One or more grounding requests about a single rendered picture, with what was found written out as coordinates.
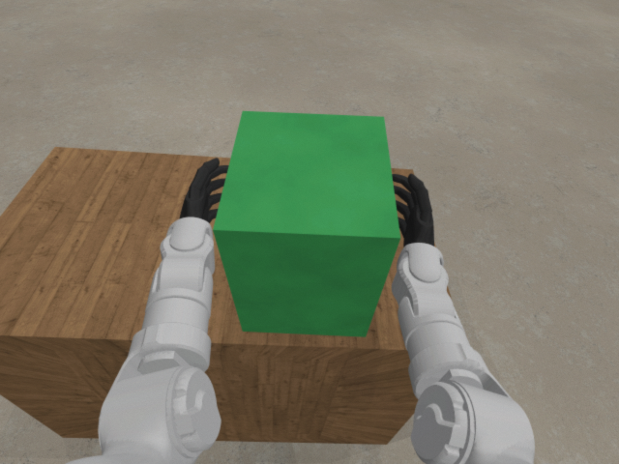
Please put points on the carton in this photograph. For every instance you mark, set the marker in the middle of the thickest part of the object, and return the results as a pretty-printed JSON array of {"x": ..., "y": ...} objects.
[{"x": 307, "y": 226}]

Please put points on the right robot forearm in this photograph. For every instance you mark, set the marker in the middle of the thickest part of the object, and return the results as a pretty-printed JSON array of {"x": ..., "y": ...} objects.
[{"x": 433, "y": 336}]

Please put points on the right robot upper arm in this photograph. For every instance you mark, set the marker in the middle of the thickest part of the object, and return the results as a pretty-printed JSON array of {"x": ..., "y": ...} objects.
[{"x": 455, "y": 423}]

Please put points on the left robot upper arm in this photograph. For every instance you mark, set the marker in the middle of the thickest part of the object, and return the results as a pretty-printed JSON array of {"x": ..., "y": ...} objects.
[{"x": 165, "y": 417}]

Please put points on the pedestal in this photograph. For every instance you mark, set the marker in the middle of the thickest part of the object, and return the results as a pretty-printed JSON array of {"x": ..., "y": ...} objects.
[{"x": 79, "y": 246}]

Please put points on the robot left hand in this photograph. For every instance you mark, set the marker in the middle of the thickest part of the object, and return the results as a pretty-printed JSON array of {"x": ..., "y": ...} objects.
[{"x": 198, "y": 200}]

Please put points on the left robot forearm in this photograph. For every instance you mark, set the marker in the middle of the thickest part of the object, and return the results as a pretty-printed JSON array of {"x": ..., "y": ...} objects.
[{"x": 175, "y": 325}]

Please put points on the robot right hand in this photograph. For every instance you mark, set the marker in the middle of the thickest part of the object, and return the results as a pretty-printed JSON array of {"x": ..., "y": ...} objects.
[{"x": 418, "y": 224}]

